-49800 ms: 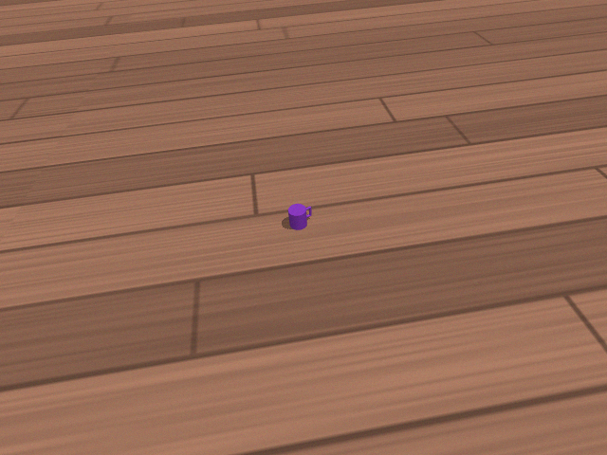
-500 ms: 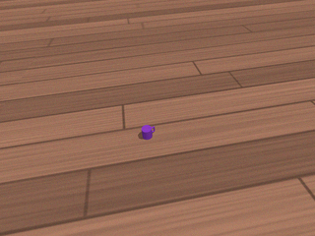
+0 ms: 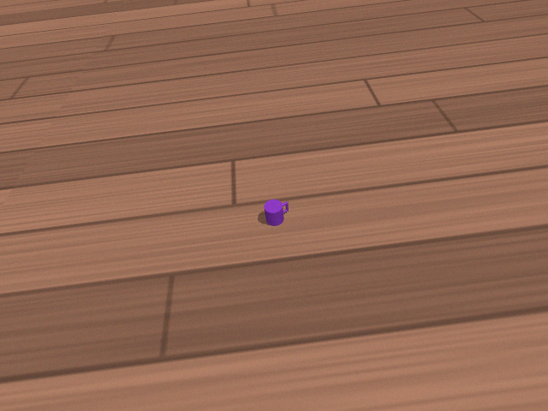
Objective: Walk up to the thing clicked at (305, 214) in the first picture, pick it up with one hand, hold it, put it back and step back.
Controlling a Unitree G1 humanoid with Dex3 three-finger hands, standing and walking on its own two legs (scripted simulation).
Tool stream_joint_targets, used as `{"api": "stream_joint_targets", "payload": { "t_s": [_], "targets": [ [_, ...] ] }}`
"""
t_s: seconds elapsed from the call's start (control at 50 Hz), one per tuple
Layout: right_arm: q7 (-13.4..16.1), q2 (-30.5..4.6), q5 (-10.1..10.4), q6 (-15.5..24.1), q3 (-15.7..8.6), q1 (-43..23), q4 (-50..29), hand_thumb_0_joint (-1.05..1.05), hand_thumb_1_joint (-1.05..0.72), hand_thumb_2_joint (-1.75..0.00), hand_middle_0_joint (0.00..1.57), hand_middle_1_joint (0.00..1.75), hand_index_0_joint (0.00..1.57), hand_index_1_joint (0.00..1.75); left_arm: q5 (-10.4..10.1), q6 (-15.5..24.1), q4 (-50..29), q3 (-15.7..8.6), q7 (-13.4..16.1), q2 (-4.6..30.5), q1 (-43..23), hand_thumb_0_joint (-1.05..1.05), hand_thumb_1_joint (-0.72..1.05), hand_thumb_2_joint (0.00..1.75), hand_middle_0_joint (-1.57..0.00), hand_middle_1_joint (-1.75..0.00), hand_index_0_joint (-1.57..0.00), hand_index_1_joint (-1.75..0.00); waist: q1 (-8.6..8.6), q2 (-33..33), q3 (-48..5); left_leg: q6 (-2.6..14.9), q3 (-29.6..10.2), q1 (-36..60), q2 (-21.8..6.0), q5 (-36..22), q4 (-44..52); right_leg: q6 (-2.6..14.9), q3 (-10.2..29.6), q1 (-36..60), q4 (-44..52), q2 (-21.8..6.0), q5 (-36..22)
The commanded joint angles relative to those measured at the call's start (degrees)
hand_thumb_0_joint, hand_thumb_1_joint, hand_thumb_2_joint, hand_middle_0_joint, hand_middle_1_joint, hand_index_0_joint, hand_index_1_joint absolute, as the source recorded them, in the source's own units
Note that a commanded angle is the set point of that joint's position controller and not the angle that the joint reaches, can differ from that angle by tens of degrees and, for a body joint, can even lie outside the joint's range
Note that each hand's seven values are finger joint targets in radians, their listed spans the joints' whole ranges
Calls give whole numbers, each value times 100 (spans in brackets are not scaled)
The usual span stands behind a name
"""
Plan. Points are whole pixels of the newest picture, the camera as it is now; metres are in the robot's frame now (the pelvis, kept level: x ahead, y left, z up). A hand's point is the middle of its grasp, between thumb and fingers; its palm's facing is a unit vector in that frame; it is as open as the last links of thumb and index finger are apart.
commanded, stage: step back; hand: left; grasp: from above
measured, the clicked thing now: (277, 211) +1.09 +0.14 -0.71
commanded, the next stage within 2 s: stand in 0.22 s
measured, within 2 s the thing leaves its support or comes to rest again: neither
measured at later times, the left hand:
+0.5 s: hand out of the picture +0.11 +0.27 -0.13, palm faces -0.05 -0.94 -0.34, open 7.4 cm
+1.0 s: hand out of the picture +0.09 +0.26 -0.13, palm faces -0.08 -0.94 -0.34, open 7.4 cm
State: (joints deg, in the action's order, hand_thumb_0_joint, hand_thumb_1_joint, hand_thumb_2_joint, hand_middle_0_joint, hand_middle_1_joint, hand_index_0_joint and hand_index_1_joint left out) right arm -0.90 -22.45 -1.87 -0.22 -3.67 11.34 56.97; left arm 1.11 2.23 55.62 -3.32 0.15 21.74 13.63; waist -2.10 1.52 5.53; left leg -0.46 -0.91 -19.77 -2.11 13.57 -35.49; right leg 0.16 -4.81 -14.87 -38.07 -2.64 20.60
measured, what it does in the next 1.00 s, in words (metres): stands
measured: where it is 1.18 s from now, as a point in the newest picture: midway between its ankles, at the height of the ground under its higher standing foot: outside the picture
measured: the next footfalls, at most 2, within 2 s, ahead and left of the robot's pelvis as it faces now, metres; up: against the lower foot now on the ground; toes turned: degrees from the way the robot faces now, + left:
none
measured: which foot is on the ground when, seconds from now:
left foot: down 0.00-1.00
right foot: down 0.00-1.00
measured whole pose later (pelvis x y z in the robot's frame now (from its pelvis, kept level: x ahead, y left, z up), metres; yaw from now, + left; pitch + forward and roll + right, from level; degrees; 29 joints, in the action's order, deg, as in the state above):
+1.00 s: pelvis +0.01 +0.01 +0.02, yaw -3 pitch -2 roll +0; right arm -1.3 -19.8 -0.8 0.5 -1.0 6.6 66.5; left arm 0.5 1.1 65.1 -0.2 -0.5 20.5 7.0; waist 0.5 -0.1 3.3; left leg -1.3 2.4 -10.3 -2.6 6.9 -19.7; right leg -1.1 -0.7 -5.6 -20.1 -1.3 12.1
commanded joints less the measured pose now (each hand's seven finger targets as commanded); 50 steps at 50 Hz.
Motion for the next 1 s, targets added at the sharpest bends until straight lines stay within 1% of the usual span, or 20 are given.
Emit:
{"api": "stream_joint_targets", "payload": {
  "t_s": [0.0, 0.02, 0.04, 0.06, 0.1, 0.12, 0.14, 0.16, 0.18, 0.2, 0.22, 0.26, 0.32, 0.4, 0.44, 0.54, 0.6, 0.72, 0.8, 0.98],
  "targets": [
    [182, -1227, -24, 203, -246, 49, -284, 0, -90, -90, 20, 30, 20, 30, -111, 31, -540, -145, 99, 1019, -152, 0, 90, 90, -20, -30, -20, -30, 123, 102, -1084, 539, -831, 1214, -841, -1900, 799, 209, 554, -268, -272, -326, -2280],
    [176, -1463, 49, 189, -232, -367, -384, 0, -90, -90, 20, 30, 20, 30, -185, -39, -416, -130, 118, 1035, -97, 0, 90, 90, -20, -30, -20, -30, 41, 505, -1145, 1096, -1490, 645, -1366, -1282, 997, 76, 328, -50, -517, 160, -661],
    [155, -1534, 87, 157, -242, -588, -403, 0, -90, -90, 20, 30, 20, 30, -152, -87, -251, -160, 137, 1125, -84, 0, 90, 90, -20, -30, -20, -30, 41, 693, -1046, 1333, -1608, 192, -1579, -662, 1161, 114, 353, 336, -469, 158, 535],
    [148, -1460, 49, 127, -233, -720, -359, 0, -90, -90, 20, 30, 20, 30, -116, -89, -173, -132, 132, 1127, -146, 0, 90, 90, -20, -30, -20, -30, 22, 641, -925, 1200, -1399, -3, -1455, -296, 1269, 149, 388, 465, -207, 134, 555],
    [142, -1247, 52, 90, -139, -897, -338, 0, -90, -90, 20, 30, 20, 30, -73, -46, -54, -128, 111, 1138, -72, 0, 90, 90, -20, -30, -20, -30, -51, 589, -792, 725, -875, -3, -1029, -61, 1084, 195, 518, 489, 475, -19, -340],
    [146, -1123, 75, 97, -94, -1008, -324, 0, -90, -90, 20, 30, 20, 30, -73, -13, -5, -151, 118, 1203, 29, 0, 90, 90, -20, -30, -20, -30, -87, 501, -851, 542, -693, 68, -874, -337, 787, 217, 716, 569, 705, -142, -912],
    [147, -1039, 90, 97, -65, -1049, -302, 0, -90, -90, 20, 30, 20, 30, -66, 7, 36, -185, 128, 1284, -47, 0, 90, 90, -20, -30, -20, -30, -36, 364, -815, 418, -539, -47, -718, -557, 508, 253, 969, 652, 880, -262, -1249],
    [142, -969, 106, 96, -51, -966, -240, 0, -90, -90, 20, 30, 20, 30, -50, 33, 17, -196, 129, 1412, -255, 0, 90, 90, -20, -30, -20, -30, 81, 182, -849, 294, -400, 179, -551, -574, 425, 353, 1307, 408, 994, -451, -1283],
    [141, -938, 93, 96, -45, -876, -143, 0, -90, -90, 20, 30, 20, 30, -44, 39, -24, -181, 125, 1434, -526, 0, 90, 90, -20, -30, -20, -30, 210, 80, -897, 278, -350, 539, -546, -598, 533, 385, 1365, 162, 1008, -541, -1335],
    [113, -1012, 144, 147, -6, -614, -34, 0, -90, -90, 20, 30, 20, 30, -77, 23, 105, 9, 58, 1150, -607, 0, 90, 90, -20, -30, -20, -30, 287, 154, -909, 294, -420, 842, -489, -789, 876, 260, 1142, 160, 1135, -495, -1234],
    [110, -1082, 126, 199, -12, -677, 39, 0, -90, -90, 20, 30, 20, 30, -101, 15, 114, 32, 37, 1053, -662, 0, 90, 90, -20, -30, -20, -30, 237, 241, -872, 330, -548, 909, -655, -1002, 1059, 157, 920, 277, 1082, -306, -1252],
    [87, -1109, 107, 245, -9, -921, 55, 0, -90, -90, 20, 30, 20, 30, -130, 0, 203, 89, 32, 997, -596, 0, 90, 90, -20, -30, -20, -30, 121, 312, -855, 360, -645, 929, -764, -1286, 1191, 79, 814, 442, 1198, -250, -1301],
    [83, -953, 125, 266, 48, -941, 127, 0, -90, -90, 20, 30, 20, 30, -104, 3, 341, 80, 17, 1114, -771, 0, 90, 90, -20, -30, -20, -30, 179, 10, -778, 256, -492, 1152, -693, -1572, 1314, 80, 852, 528, 1398, -343, -1563],
    [85, -997, 135, 282, 37, -1001, 221, 0, -90, -90, 20, 30, 20, 30, -99, 14, 409, 93, 13, 1076, -922, 0, 90, 90, -20, -30, -20, -30, 194, -11, -926, 207, -377, 1431, -659, -1794, 1458, 53, 845, 708, 1622, -406, -1773],
    [83, -966, 132, 280, 48, -1083, 255, 0, -90, -90, 20, 30, 20, 30, -93, 14, 461, 116, 8, 1030, -919, 0, 90, 90, -20, -30, -20, -30, 163, -12, -910, 193, -334, 1559, -645, -1715, 1493, 40, 863, 659, 1772, -433, -1751],
    [71, -908, 144, 231, 54, -1136, 331, 0, -90, -90, 20, 30, 20, 30, -67, 3, 527, 109, -1, 1087, -1070, 0, 90, 90, -20, -30, -20, -30, 209, -106, -686, 115, -267, 1387, -570, -883, 1748, 39, 917, 615, 2104, -477, -1244],
    [56, -924, 132, 231, 49, -1103, 386, 0, -90, -90, 20, 30, 20, 30, -67, 20, 548, 110, 3, 1101, -1110, 0, 90, 90, -20, -30, -20, -30, 223, -191, -700, 93, -243, 1410, -562, -936, 1766, 53, 947, 681, 2195, -519, -1277],
    [28, -902, 130, 183, 50, -999, 465, 0, -90, -90, 20, 30, 20, 30, -51, 8, 604, 104, 2, 1160, -1065, 0, 90, 90, -20, -30, -20, -30, 272, -291, -355, 33, -253, 1334, -498, -180, 1909, 57, 1025, 239, 2500, -497, -344],
    [20, -927, 114, 202, 53, -950, 482, 0, -90, -90, 20, 30, 20, 30, -59, 27, 556, 97, -4, 1147, -1076, 0, 90, 90, -20, -30, -20, -30, 262, -145, -574, 70, -259, 1305, -541, -369, 1901, 69, 1018, 512, 2404, -526, -722],
    [51, -923, 119, 214, 92, -829, 533, 0, -90, -90, 20, 30, 20, 30, -75, 3, 560, 101, -5, 1106, -983, 0, 90, 90, -20, -30, -20, -30, 247, -174, -629, 71, -258, 1365, -589, -702, 1891, 63, 980, 570, 2300, -493, -1032]
  ]
}}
